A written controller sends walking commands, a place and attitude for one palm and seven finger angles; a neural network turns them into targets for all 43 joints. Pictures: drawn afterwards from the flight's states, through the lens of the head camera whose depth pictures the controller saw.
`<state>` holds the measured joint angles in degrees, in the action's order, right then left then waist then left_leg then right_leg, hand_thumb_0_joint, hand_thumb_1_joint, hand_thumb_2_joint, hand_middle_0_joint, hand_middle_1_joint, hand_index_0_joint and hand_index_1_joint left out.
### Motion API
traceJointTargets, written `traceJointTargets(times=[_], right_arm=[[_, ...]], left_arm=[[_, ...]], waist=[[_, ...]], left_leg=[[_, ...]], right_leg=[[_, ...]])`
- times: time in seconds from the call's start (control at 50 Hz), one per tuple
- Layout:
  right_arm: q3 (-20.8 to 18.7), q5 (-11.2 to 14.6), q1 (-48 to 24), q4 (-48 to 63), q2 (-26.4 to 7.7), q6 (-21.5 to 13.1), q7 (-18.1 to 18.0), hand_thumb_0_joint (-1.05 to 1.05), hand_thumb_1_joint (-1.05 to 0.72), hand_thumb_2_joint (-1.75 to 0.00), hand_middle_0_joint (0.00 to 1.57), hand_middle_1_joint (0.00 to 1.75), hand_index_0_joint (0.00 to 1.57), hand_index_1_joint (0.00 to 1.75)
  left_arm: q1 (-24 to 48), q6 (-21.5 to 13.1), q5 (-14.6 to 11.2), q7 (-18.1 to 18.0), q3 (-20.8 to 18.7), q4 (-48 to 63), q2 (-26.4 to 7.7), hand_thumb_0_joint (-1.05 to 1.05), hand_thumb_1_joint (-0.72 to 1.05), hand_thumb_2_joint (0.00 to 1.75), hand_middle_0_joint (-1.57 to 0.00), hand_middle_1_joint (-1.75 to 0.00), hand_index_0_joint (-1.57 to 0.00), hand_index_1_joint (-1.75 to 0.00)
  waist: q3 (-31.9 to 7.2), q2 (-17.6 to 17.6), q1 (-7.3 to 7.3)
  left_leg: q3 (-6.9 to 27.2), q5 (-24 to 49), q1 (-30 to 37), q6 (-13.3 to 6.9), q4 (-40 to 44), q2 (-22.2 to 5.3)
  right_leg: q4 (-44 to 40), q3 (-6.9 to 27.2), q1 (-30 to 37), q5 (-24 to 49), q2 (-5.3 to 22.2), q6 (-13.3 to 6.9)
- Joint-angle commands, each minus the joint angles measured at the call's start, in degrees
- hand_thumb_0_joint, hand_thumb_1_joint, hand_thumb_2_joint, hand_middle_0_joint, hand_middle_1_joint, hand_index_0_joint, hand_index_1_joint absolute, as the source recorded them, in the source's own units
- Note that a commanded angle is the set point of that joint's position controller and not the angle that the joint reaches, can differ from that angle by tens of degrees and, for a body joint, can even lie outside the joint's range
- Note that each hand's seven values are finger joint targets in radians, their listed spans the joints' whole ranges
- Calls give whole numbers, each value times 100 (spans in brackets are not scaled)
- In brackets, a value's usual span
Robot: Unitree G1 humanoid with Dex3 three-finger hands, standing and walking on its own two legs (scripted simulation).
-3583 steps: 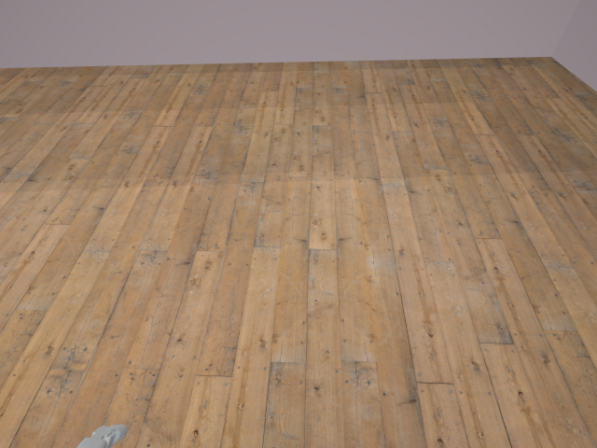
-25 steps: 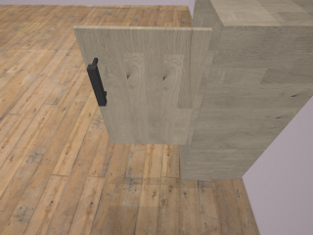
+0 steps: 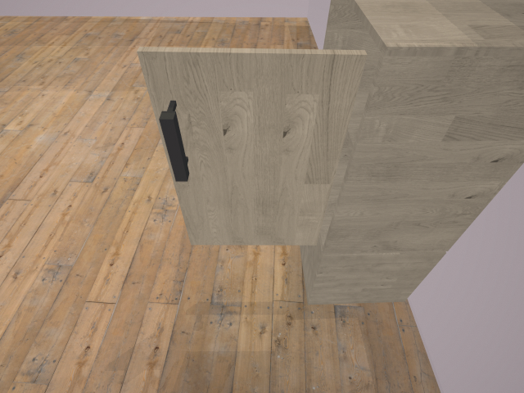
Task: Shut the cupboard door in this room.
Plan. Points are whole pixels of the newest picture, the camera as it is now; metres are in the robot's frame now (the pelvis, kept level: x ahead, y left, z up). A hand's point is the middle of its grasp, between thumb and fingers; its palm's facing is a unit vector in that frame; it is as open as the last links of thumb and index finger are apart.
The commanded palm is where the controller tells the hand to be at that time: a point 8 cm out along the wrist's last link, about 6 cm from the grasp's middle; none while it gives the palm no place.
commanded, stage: shuffle to correct the standing spot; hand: left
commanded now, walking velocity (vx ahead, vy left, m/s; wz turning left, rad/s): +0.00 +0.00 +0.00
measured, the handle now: (177, 142) +0.55 +0.21 +0.07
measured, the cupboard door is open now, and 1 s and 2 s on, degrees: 88 88 88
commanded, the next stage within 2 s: come to a stop and stand still in 0.54 s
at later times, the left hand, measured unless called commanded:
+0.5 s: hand out of the picture +0.00 +0.15 -0.19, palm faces +0.11 -0.98 -0.17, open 7.3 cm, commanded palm none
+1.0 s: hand (188, 364) +0.20 +0.15 -0.17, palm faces +0.06 -0.96 -0.27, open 7.3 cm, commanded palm none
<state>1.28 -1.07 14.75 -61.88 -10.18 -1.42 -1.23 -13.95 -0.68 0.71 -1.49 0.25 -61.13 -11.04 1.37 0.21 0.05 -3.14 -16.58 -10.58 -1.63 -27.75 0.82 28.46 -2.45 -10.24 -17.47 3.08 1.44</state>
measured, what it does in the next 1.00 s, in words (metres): walks ahead: right foot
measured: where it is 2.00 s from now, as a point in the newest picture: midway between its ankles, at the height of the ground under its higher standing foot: outside the picture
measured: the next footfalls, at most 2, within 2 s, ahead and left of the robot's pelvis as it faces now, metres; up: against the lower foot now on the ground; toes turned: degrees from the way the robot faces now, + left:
right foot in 0.88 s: +0.26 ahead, -0.16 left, +0.00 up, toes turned -1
left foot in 1.26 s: +0.12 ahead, +0.09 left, +0.00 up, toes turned +4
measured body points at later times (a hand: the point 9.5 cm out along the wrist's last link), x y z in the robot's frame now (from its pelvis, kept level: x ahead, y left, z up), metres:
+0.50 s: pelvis +0.06 -0.01 -0.01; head +0.08 +0.00 +0.44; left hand -0.01 +0.20 -0.18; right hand +0.07 -0.24 -0.17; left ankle +0.01 +0.08 -0.73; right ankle -0.03 -0.13 -0.74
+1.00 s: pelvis +0.14 -0.05 -0.01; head +0.19 -0.07 +0.43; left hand +0.20 +0.20 -0.15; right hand +0.16 -0.27 -0.18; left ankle +0.04 +0.07 -0.69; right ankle +0.22 -0.16 -0.74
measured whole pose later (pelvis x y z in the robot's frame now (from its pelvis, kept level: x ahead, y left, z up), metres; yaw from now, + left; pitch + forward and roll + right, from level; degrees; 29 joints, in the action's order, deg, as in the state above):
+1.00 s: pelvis +0.14 -0.05 -0.01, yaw +4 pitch +0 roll +1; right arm -2.1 -0.4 14.9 -60.2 -9.4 1.0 -1.9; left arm -9.3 -1.6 1.5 -1.5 -1.7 -56.3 -10.6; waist 6.6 -1.4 -1.0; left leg -0.9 -34.7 -17.1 0.2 -55.8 0.8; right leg 37.0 -3.8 -23.9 -13.0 3.8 -0.6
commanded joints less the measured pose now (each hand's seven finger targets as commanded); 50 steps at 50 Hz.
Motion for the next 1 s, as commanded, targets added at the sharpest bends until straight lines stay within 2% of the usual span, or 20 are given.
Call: traceJointTargets(times=[0.0,0.06,0.24,0.34,0.38,0.42,0.44,0.48,0.5,0.52,0.54,0.56,0.62,0.7,0.76,0.84,0.86,0.88,0.92,0.98], right_arm=[[-146,18,124,220,-730,-99,-35,0,-90,-90,20,30,20,30],[-141,21,115,177,-724,-102,-36,0,-90,-90,20,30,20,30],[-229,-27,316,143,-710,-4,12,0,-90,-90,20,30,20,30],[-180,-10,219,227,-386,-121,11,0,-90,-90,20,30,20,30],[-192,-18,-66,367,-241,-130,30,0,-90,-90,20,30,20,30],[-215,0,-364,503,-146,-140,47,0,-90,-90,20,30,20,30],[-206,13,-400,500,-98,-157,62,0,-90,-90,20,30,20,30],[-200,18,374,232,-41,-193,64,0,-90,-90,20,30,20,30],[-258,-22,1207,-92,-304,-239,28,0,-90,-90,20,30,20,30],[-403,-80,2066,-356,-935,-272,-54,0,-90,-90,20,30,20,30],[-383,-82,2243,-395,-1052,-183,-111,0,-90,-90,20,30,20,30],[-340,-72,1802,-281,-905,-165,-75,0,-90,-90,20,30,20,30],[-229,-51,917,23,-471,-253,-101,0,-90,-90,20,30,20,30],[-206,-54,733,125,-546,-257,-145,0,-90,-90,20,30,20,30],[-275,-67,491,230,-705,-171,-143,0,-90,-90,20,30,20,30],[-405,22,547,293,-719,-33,-81,0,-90,-90,20,30,20,30],[-419,54,795,315,-501,-3,-51,0,-90,-90,20,30,20,30],[-438,107,1219,320,-253,41,-52,0,-90,-90,20,30,20,30],[-458,125,906,426,-175,192,-122,0,-90,-90,20,30,20,30],[-480,71,470,454,-288,305,-40,0,-90,-90,20,30,20,30]], left_arm=[[-285,-15,-5,-45,-122,164,-614,0,90,90,-20,-30,-20,-30],[-269,-12,2,-44,-126,139,-635,0,90,90,-20,-30,-20,-30],[-477,-7,108,69,-149,124,-429,0,90,90,-20,-30,-20,-30],[-1137,-146,68,35,-248,-150,-661,0,90,90,-20,-30,-20,-30],[-1612,-188,63,-8,-328,-295,-831,0,90,90,-20,-30,-20,-30],[-1818,-206,125,-49,-337,-349,-752,0,90,90,-20,-30,-20,-30],[-1719,-200,151,-63,-326,-328,-718,0,90,90,-20,-30,-20,-30],[-1054,-173,93,-40,-285,-174,-651,0,90,90,-20,-30,-20,-30],[-831,-167,30,-16,-249,-92,-484,0,90,90,-20,-30,-20,-30],[-614,-180,-12,18,-195,137,-181,0,90,90,-20,-30,-20,-30],[-356,-174,-4,-17,-232,324,-320,0,90,90,-20,-30,-20,-30],[-176,-156,67,-33,-291,310,-449,0,90,90,-20,-30,-20,-30],[-367,-64,102,113,-268,157,-118,0,90,90,-20,-30,-20,-30],[-456,71,39,100,-201,145,124,0,90,90,-20,-30,-20,-30],[-290,58,13,50,-199,306,66,0,90,90,-20,-30,-20,-30],[-848,-76,64,3,-339,299,-523,0,90,90,-20,-30,-20,-30],[-1012,-128,95,-44,-401,297,-832,0,90,90,-20,-30,-20,-30],[-1073,-138,83,-60,-471,316,-1181,0,90,90,-20,-30,-20,-30],[-834,-92,65,-67,-456,440,-1098,0,90,90,-20,-30,-20,-30],[-244,3,85,-118,-443,667,-917,0,90,90,-20,-30,-20,-30]], waist=[[106,-86,82],[87,-68,84],[643,-359,62],[216,703,226],[284,1439,375],[436,1124,455],[489,925,386],[234,621,-187],[-81,-122,-522],[-354,-1768,-783],[-327,-1443,-751],[109,-834,-578],[858,-676,-114],[401,-870,54],[202,-859,67],[-138,-260,327],[-589,571,305],[-1107,1605,198],[-957,1473,204],[-541,1386,149]], left_leg=[[641,1373,-185,-95,699,-681],[624,1452,-165,-92,705,-669],[1256,-1168,-757,-449,1073,-865],[153,360,-1217,-199,-602,-223],[-277,-902,-1964,-67,-1571,-54],[-228,-1576,-2416,-79,-2016,-170],[-199,-1566,-2286,-98,-1758,-239],[-426,-377,-399,-127,-183,-64],[247,747,935,-321,324,-393],[2299,2132,1715,-935,769,-1921],[2913,3343,1898,-1367,946,-2560],[2464,2852,1130,-1477,921,-2507],[1563,2943,144,-1204,1148,-2002],[293,4629,281,-828,892,-1440],[185,4679,306,-637,604,-1383],[167,2834,62,-204,-361,-1029],[12,1208,-452,4,-1182,-532],[-107,-1540,-912,169,-2299,84],[441,-2355,-949,155,-3361,-24],[471,-1678,-1463,298,-4079,-116]], right_leg=[[-378,249,87,839,267,-238],[-387,256,126,952,286,-238],[89,-97,-383,-691,24,-335],[-328,596,677,781,639,-625],[-651,1329,1150,2084,1336,-1048],[-691,1471,1353,2903,1587,-1406],[-577,1301,1219,2998,1546,-1413],[123,445,110,2683,965,-972],[1416,-7,-769,2296,446,-649],[3020,-539,-2082,-485,-309,-241],[3893,44,-2666,-1739,-327,-354],[4182,235,-2662,-1618,-38,-435],[4173,157,-2670,-687,175,-290],[3095,-51,-2045,-159,71,-181],[1636,-171,-1296,355,-53,-196],[-82,-99,86,2424,85,-146],[226,796,753,4553,813,-427],[96,1823,1247,6400,1936,-1140],[-293,1931,554,6078,2213,-1693],[-370,1387,17,4990,1781,-1445]])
